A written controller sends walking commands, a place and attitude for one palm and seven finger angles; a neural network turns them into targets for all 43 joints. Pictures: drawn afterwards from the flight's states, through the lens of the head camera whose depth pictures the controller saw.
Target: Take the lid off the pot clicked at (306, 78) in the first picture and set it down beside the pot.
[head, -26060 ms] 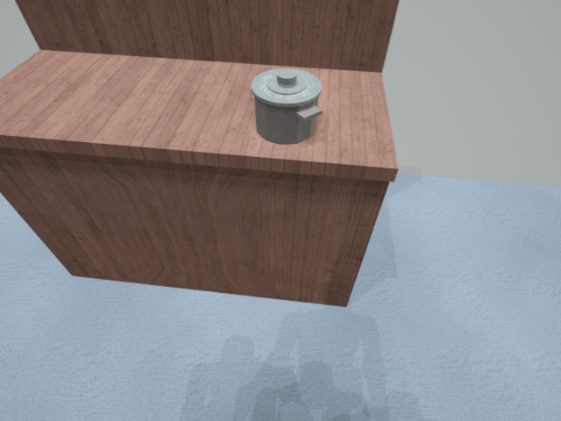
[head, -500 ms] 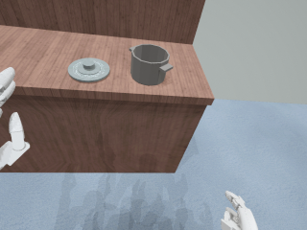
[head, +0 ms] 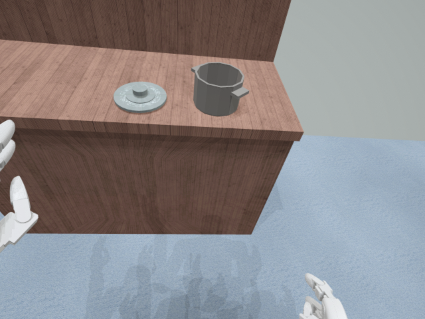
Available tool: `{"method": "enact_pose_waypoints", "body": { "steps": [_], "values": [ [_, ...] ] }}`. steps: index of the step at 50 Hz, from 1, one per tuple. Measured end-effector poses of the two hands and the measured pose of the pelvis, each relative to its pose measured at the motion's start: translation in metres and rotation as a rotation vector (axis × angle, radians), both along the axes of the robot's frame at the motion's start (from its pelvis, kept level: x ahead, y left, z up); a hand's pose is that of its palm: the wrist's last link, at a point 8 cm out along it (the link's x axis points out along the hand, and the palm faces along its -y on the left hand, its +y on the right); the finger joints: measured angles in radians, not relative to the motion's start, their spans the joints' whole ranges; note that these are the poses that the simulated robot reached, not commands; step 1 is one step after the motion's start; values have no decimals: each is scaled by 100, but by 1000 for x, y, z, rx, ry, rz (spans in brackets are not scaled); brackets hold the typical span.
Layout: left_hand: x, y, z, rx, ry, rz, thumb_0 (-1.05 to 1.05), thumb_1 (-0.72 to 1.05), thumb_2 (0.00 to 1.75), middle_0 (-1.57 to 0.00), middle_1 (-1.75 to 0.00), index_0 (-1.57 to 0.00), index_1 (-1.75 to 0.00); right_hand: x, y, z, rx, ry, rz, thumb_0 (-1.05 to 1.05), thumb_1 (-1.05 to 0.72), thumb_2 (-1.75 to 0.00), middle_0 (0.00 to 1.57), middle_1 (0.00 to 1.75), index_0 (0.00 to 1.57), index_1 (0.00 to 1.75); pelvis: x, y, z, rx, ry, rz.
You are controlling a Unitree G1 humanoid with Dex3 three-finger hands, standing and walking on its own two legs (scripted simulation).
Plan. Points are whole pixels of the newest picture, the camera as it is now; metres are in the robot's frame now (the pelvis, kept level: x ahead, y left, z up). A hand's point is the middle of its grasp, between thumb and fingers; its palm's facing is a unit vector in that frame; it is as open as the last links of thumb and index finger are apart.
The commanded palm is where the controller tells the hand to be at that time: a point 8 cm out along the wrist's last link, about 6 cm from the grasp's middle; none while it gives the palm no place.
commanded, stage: stop stepping back and stand still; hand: left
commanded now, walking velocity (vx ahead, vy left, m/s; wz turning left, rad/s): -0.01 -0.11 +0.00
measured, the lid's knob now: (139, 90) +0.74 +0.24 +0.02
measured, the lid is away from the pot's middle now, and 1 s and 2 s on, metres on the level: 0.24 0.24 0.24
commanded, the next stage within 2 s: let the arm hang, fingers relaxed in 0.06 s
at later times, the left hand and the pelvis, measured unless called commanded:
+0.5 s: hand out of the picture +0.07 +0.16 -0.19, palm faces +0.11 -0.98 -0.14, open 6.9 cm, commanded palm none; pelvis +0.03 -0.02 +0.00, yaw +4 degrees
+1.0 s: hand out of the picture +0.06 +0.16 -0.17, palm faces +0.06 -0.98 -0.19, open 7.3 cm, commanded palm none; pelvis +0.05 -0.01 +0.01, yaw +3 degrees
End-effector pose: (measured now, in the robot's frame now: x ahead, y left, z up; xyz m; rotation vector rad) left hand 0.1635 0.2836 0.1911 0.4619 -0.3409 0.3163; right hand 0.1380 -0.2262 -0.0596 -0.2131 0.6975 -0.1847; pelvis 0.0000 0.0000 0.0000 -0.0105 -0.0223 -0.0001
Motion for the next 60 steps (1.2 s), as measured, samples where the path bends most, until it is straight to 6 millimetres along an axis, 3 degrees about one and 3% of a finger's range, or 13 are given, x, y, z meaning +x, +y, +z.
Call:
{"method": "enact_pose_waypoints", "body": {
  "steps": [6, 9, 11, 13, 15, 17, 19, 22, 29, 35, 43, 50, 60],
  "values": [
    [-7, -20, 19, 132, 32, -56, 1, 89, 90, -21, -30, -21, -30, 20, 15, -2, 48, 1, 80, 1, -91, -90, 20, 30, 21, 30, 6, -8, 3, -4, 16, -2],
    [0, -17, 15, 147, 41, -27, 1, 89, 90, -21, -30, -21, -30, 30, 11, -11, 62, 19, 101, 1, -90, -90, 21, 30, 21, 30, 9, -10, 3, -17, 22, 16],
    [17, -6, -29, 81, 186, 19, 0, 89, 90, -20, -30, -20, -30, 34, 2, -27, 78, 59, 112, 1, -90, -90, 21, 30, 21, 30, 11, -9, -2, -22, 38, 42],
    [29, 5, -97, -65, 417, 94, 0, 90, 90, -20, -30, -20, -30, 33, -8, -44, 76, 126, 99, 1, -90, -90, 21, 30, 21, 30, 14, -7, -8, -24, 42, 63],
    [26, 4, -174, -222, 677, 160, 0, 90, 90, -19, -30, -20, -30, 26, -16, -55, 62, 188, 77, 1, -91, -90, 21, 30, 21, 30, 19, -7, -12, -20, 33, 73],
    [8, -11, -243, -351, 937, 186, 0, 91, 90, -19, -30, -19, -30, 14, -24, -59, 43, 245, 44, 1, -91, -90, 20, 30, 21, 30, 24, -8, -14, -13, 19, 73],
    [-20, -37, -297, -445, 1179, 169, 0, 91, 90, -19, -30, -19, -30, -3, -29, -59, 20, 306, 7, 1, -91, -90, 20, 30, 21, 30, 28, -10, -14, -8, 11, 67],
    [-72, -79, -341, -559, 1455, 131, 1, 92, 90, -19, -30, -19, -30, -33, -34, -57, -11, 423, -34, 1, -91, -90, 20, 30, 20, 30, 32, -13, -9, -8, 11, 60],
    [-150, -67, -346, -589, 1685, 279, -2, 100, 90, -20, -30, -20, -30, -95, -32, -57, -13, 695, -87, 1, -91, -90, 20, 30, 20, 30, 39, -18, 3, -16, 27, 69],
    [-175, -62, -334, -562, 1783, 340, -1, 95, 90, -20, -30, -20, -30, -112, -12, -67, 53, 772, -102, 1, -91, -90, 20, 30, 20, 30, 44, -13, 6, -13, 24, 65],
    [-146, -72, -331, -557, 1732, 312, 0, 92, 90, -19, -30, -19, -30, -104, 14, -80, 125, 769, -82, 1, -92, -90, 20, 30, 20, 30, 48, -9, 7, -4, 15, 58],
    [-114, -76, -334, -545, 1676, 277, 1, 94, 90, -20, -30, -20, -30, -99, 12, -80, 130, 750, -108, 2, -93, -90, 20, 30, 20, 30, 55, -10, 7, 2, 11, 47],
    [-99, -73, -334, -543, 1653, 274, 1, 94, 90, -19, -30, -20, -30, -88, 5, -78, 114, 734, -123, 1, -92, -90, 20, 30, 20, 30, 63, -11, 7, 4, 14, 42]
  ]
}}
